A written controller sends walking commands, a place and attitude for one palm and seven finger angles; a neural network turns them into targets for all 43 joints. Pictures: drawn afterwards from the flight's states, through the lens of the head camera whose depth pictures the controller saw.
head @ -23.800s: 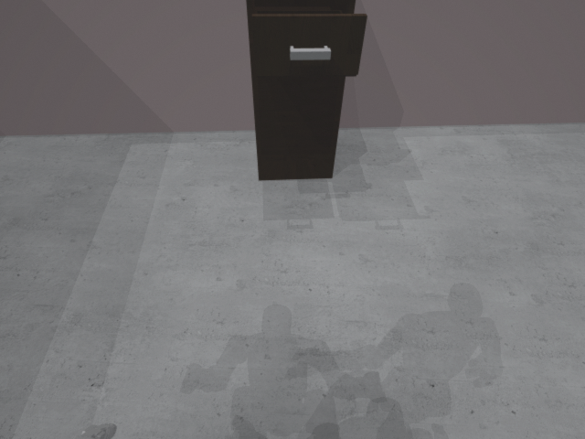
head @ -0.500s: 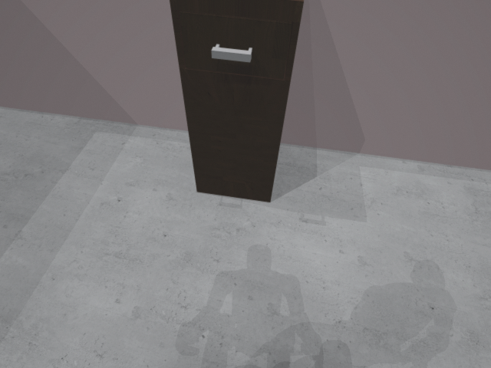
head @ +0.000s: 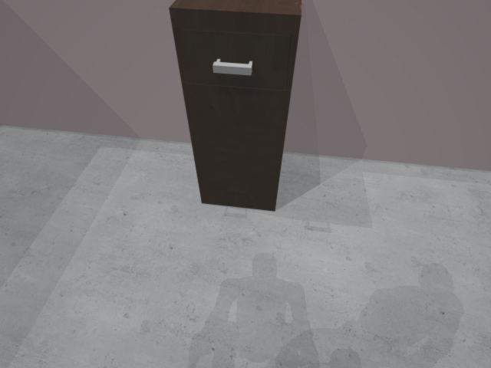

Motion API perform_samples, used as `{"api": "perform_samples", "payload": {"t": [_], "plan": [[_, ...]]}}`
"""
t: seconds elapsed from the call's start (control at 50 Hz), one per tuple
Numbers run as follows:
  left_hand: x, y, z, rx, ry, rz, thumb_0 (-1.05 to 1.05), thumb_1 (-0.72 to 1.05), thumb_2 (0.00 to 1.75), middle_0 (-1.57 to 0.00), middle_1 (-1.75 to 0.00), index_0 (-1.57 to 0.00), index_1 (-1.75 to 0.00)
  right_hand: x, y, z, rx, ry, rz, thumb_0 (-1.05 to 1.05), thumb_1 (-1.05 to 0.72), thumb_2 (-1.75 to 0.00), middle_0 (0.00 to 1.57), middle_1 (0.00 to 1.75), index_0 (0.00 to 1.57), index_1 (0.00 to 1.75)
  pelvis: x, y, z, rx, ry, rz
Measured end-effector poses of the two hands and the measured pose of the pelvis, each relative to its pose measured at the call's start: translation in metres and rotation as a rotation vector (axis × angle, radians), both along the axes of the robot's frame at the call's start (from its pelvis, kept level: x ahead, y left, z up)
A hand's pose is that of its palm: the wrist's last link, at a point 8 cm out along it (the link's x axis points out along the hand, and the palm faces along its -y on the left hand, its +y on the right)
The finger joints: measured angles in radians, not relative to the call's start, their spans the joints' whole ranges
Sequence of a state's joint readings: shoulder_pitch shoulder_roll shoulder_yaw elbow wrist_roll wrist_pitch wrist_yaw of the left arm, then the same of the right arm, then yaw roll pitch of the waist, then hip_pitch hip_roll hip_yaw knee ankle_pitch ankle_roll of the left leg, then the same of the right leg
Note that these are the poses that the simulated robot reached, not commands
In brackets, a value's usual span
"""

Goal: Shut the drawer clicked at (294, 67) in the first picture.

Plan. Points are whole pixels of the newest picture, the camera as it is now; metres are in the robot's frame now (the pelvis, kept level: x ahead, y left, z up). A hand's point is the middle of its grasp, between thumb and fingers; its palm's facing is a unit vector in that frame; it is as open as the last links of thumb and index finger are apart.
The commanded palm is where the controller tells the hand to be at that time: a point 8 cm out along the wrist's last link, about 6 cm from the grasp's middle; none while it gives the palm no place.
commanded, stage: let the arm hang, fingers relaxed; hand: left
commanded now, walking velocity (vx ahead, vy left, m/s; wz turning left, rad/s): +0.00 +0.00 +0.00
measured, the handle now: (233, 65) +0.98 +0.09 +0.02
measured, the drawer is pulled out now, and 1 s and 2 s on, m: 0.00 0.00 0.00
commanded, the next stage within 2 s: look to check the result in 0.16 s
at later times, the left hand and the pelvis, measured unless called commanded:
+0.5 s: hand out of the picture +0.02 +0.17 -0.17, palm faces +0.02 -0.98 -0.20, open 7.3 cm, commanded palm none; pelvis +0.01 -0.01 +0.00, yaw +0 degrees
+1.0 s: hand out of the picture +0.06 +0.19 -0.17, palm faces +0.01 -0.97 -0.25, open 7.3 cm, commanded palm none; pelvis +0.02 -0.02 +0.00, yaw +0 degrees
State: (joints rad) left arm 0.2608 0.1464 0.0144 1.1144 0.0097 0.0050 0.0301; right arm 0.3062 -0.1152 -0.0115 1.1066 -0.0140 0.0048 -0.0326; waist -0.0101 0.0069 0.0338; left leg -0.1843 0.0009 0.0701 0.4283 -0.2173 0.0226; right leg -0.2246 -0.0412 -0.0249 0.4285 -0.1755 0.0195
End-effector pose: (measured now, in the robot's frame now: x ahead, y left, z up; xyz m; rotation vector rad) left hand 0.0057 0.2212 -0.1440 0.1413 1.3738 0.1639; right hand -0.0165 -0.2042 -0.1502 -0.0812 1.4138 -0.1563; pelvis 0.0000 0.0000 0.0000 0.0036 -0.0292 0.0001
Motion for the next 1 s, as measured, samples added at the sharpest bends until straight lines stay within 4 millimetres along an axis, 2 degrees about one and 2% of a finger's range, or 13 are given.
{"api": "perform_samples", "payload": {"t": [0.34, 1.0], "plan": [[0.000, -0.008, 0.000, -0.004, 0.035, -0.003, 0.00, 0.91, 0.90, -0.20, -0.30, -0.20, -0.30, 0.001, -0.015, 0.001, -0.020, 0.027, -0.013, 0.00, -0.91, -0.90, 0.20, 0.30, 0.20, 0.30, 0.007, -0.006, 0.001, 0.000, 0.001, -0.008], [0.052, 0.013, 0.012, 0.058, -0.060, -0.039, 0.00, 0.91, 0.90, -0.20, -0.30, -0.20, -0.30, 0.045, -0.057, 0.010, -0.090, -0.039, 0.029, 0.00, -0.91, -0.90, 0.20, 0.30, 0.20, 0.30, 0.017, -0.016, 0.004, -0.003, 0.002, -0.004]]}}
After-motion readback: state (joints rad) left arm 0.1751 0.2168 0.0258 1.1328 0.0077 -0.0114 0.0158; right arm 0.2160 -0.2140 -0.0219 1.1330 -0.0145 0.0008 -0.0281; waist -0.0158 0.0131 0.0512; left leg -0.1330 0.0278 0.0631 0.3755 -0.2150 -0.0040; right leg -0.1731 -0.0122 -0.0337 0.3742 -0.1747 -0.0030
